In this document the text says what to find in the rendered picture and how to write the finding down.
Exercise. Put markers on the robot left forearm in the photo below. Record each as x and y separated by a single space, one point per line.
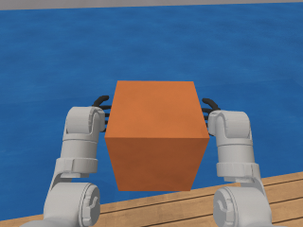
79 145

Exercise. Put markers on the carton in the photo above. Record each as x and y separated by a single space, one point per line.
156 135

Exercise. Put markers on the robot right forearm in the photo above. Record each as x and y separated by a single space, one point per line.
234 141

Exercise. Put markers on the robot left hand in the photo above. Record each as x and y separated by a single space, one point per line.
103 107

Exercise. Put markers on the right robot upper arm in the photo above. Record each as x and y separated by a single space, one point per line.
239 206

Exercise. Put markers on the robot right hand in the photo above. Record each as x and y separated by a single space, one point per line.
214 107

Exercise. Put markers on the left robot upper arm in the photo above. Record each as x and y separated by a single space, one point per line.
70 205

